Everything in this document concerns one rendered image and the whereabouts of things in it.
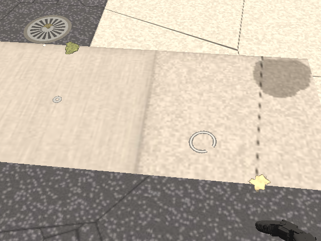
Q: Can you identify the robot right hand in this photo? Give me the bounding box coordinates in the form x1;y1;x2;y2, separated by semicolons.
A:
255;219;316;241

